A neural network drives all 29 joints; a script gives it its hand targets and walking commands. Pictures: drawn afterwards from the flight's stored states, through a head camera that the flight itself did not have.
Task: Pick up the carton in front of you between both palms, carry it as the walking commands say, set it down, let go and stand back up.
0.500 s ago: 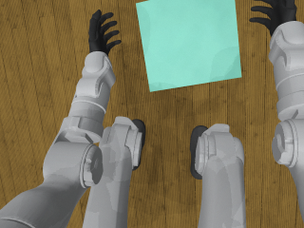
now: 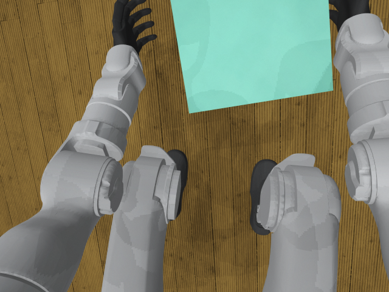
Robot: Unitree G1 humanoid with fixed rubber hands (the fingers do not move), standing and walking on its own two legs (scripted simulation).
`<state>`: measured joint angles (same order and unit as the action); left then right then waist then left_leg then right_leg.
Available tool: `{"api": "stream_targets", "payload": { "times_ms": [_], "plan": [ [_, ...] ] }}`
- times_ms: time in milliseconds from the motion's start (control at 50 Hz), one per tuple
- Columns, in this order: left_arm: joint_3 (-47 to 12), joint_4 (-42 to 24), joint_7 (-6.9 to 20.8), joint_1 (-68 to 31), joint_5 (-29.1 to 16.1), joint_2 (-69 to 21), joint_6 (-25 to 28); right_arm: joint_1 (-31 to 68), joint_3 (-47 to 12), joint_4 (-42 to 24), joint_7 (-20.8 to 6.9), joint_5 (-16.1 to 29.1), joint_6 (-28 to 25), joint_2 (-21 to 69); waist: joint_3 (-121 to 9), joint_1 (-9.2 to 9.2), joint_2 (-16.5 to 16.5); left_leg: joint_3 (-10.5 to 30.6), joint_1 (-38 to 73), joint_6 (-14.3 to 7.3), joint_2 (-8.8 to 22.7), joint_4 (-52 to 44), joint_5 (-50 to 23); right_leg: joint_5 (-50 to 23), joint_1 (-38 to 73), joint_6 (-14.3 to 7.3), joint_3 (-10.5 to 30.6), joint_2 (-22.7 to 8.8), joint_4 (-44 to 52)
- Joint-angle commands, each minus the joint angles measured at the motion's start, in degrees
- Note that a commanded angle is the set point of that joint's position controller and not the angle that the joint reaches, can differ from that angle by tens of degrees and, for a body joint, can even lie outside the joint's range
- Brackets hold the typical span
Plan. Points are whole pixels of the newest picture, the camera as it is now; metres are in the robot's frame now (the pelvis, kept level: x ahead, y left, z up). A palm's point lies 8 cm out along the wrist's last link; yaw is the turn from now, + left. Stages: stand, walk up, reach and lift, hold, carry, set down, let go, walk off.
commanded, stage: reach and lift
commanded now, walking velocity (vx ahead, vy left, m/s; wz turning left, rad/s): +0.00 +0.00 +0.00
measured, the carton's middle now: (245, 49) +0.50 -0.06 -0.25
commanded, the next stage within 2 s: none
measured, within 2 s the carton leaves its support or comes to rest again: leaves its support in 0.54 s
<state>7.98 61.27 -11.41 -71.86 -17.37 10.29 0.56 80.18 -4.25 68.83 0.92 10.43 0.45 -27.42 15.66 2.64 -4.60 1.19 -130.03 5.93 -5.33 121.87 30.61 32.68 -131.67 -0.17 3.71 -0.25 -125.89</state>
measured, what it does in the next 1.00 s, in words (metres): rises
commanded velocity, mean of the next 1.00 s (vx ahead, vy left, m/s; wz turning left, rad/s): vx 0.00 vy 0.00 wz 0.00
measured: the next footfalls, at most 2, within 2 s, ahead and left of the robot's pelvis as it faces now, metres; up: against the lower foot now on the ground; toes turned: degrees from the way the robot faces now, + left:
none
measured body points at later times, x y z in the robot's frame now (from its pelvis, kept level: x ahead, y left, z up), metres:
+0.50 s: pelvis +0.00 +0.00 +0.00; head +0.34 -0.07 +0.27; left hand +0.52 +0.10 -0.17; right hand +0.54 -0.20 -0.18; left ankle +0.13 +0.13 -0.34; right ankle +0.10 -0.12 -0.34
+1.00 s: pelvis +0.00 +0.01 +0.08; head +0.25 -0.05 +0.44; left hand +0.49 +0.09 +0.00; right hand +0.49 -0.21 -0.01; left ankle +0.13 +0.14 -0.34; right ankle +0.10 -0.12 -0.34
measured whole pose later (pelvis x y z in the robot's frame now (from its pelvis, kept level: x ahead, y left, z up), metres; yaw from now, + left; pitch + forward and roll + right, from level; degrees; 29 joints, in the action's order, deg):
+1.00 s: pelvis +0.00 +0.01 +0.08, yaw -6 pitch +40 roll +3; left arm 31.4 37.7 -9.3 -54.8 6.9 -6.8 -13.5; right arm 65.9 13.1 55.7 1.4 -7.4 16.2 -10.5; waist -5.4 1.6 -2.0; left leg 4.3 -118.0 6.0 -7.6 109.1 31.3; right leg 29.4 -120.3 2.8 5.5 6.2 -110.2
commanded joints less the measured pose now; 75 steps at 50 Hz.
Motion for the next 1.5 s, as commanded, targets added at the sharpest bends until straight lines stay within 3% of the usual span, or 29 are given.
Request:
{"api": "stream_targets", "payload": {
  "times_ms": [0, 120, 200, 260, 280, 320, 400, 500, 600, 660, 720, 820, 900, 1020, 1120, 1300, 1480],
  "plan": [
    [1.9, -4.5, -0.1, -6.0, 1.7, 0.1, 1.2, 13.4, 1.0, -3.4, 0.0, -0.2, -1.0, -3.9, -60.3, -1.9, 10.9, -6.8, 24.8, -0.5, 0.2, -6.6, -15.6, -17.9, 36.7, 0.2, -0.3, -0.9, 13.2],
    [1.0, -4.2, -0.2, -8.3, 2.5, -2.3, 1.3, 16.0, -0.6, -2.7, -0.1, 0.7, -1.5, -2.1, -59.5, -1.52, 10.0, -6.4, 26.4, -0.5, 0.0, -7.5, -14.4, -14.8, 33.6, 0.0, -0.4, -0.8, 14.1],
    [-0.8, -4.1, 0.3, -12.2, 2.3, -9.3, 1.6, 19.8, -4.5, -2.5, -0.8, 2.2, -1.6, 6.4, -59.1, -1.03, 10.4, -6.3, 27.6, -0.8, -1.1, -7.9, -13.8, -13.5, 33.4, -0.1, -0.1, -0.1, 14.7],
    [2.7, -2.0, 0.5, -12.6, 6.2, -12.8, 1.4, 21.3, -4.3, -0.8, -1.7, 0.4, -1.1, 11.0, -57.6, -0.08, 10.7, -6.4, 28.0, -1.0, -1.6, -8.0, -12.4, -11.7, 31.7, -0.1, 0.0, 0.5, 15.1],
    [2.8, -2.5, 1.6, -15.4, 8.0, -18.4, 1.2, 23.5, -5.1, -1.0, -3.0, -0.6, -0.7, 18.1, -57.4, 0.5, 11.2, -6.5, 27.8, -1.3, -2.2, -8.0, -12.0, -10.9, 31.1, -0.2, -0.3, 1.2, 15.1],
    [1.8, -3.1, 5.2, -23.1, 10.7, -32.7, 0.0, 29.0, -7.0, -1.3, -6.3, -1.9, 0.3, 33.8, -58.7, 0.15, 11.4, -6.7, 26.2, -1.8, -3.5, -6.6, -13.3, -12.6, 30.1, -0.6, -0.6, 2.5, 14.3],
    [1.9, -5.4, 9.9, -28.8, 14.0, -45.0, -2.4, 30.3, -5.0, -4.7, -9.6, -4.0, 1.9, 48.1, -58.9, -0.96, 8.7, -7.3, 25.7, -2.1, -5.1, -5.4, -13.7, -14.4, 27.8, -0.9, -2.0, 4.3, 13.2],
    [-1.7, -11.0, 12.1, -31.6, 11.7, -54.6, -4.1, 29.7, -5.1, -10.7, -10.3, -3.2, 2.9, 56.0, -66.8, -3.1, 7.8, -8.4, 25.4, -1.8, -6.0, -4.5, -17.0, -20.7, 34.2, -1.3, -3.4, 5.5, 12.2],
    [-9.3, -18.1, 12.7, -30.6, 7.9, -62.2, -6.6, 28.6, -8.9, -22.0, -8.8, -2.1, 4.0, 61.6, -82.9, -5.93, 9.1, -9.4, 28.4, -0.7, -6.3, -5.2, -20.3, -28.8, 48.0, -0.3, -5.5, 6.3, 12.6],
    [-14.3, -24.7, 12.0, -29.7, 6.6, -64.0, -7.8, 26.9, -11.9, -29.4, -7.5, -1.2, 5.8, 65.8, -92.7, -5.73, 11.3, -9.8, 31.6, -0.7, -6.4, -6.9, -19.4, -29.0, 56.3, 0.9, -6.7, 7.0, 14.0],
    [-16.4, -30.3, 11.6, -28.9, 8.0, -62.7, -9.4, 24.0, -13.3, -33.5, -7.3, -1.2, 8.6, 70.0, -93.7, -3.13, 13.6, -9.8, 32.5, -1.8, -6.4, -9.7, -14.6, -23.8, 58.0, 1.8, -7.3, 8.0, 16.5],
    [-11.2, -26.3, 12.7, -26.3, 15.2, -64.0, -13.0, 18.3, -9.4, -26.8, -9.7, -5.6, 12.8, 75.8, -76.3, 0.67, 14.2, -9.1, 29.2, -3.4, -6.4, -15.8, -3.8, -7.3, 46.6, 1.7, -6.5, 8.4, 24.2],
    [-7.4, -23.7, 13.9, -25.1, 19.3, -66.7, -14.6, 15.1, -2.5, -20.9, -11.2, -10.3, 13.7, 77.5, -71.4, -0.14, 11.5, -8.0, 31.7, -3.5, -6.5, -20.4, -2.5, -3.5, 43.7, 0.7, -6.3, 8.9, 28.3],
    [-7.3, -21.4, 15.4, -21.5, 21.1, -70.2, -15.3, 11.6, 2.9, -18.1, -12.3, -14.5, 13.4, 78.4, -73.7, -2.28, 7.1, -7.1, 37.9, -2.9, -6.5, -27.1, -4.5, -7.2, 45.9, -0.2, -7.0, 9.3, 32.8],
    [-10.9, -22.8, 16.0, -17.2, 20.1, -72.8, -15.4, 9.1, 0.2, -21.9, -12.8, -13.7, 13.3, 80.5, -78.5, -2.57, 5.9, -6.3, 43.9, -2.5, -6.5, -31.4, -7.9, -11.2, 51.4, 0.0, -7.5, 9.6, 36.1],
    [-19.7, -26.5, 16.7, -8.8, 16.5, -75.6, -16.4, 3.7, -9.0, -30.8, -12.2, -9.2, 14.2, 84.5, -81.6, -2.64, 7.3, -4.8, 52.9, -2.5, -6.4, -38.3, -11.4, -15.8, 64.2, 1.1, -7.1, 10.0, 42.6],
    [-20.4, -24.5, 17.9, 0.4, 17.2, -76.3, -16.7, -4.8, -10.1, -31.2, -11.6, -9.5, 14.6, 87.9, -73.3, -2.36, 7.5, -3.0, 60.8, -3.0, -5.7, -47.3, -11.6, -16.7, 74.0, 1.4, -5.1, 9.8, 51.9]
  ]
}}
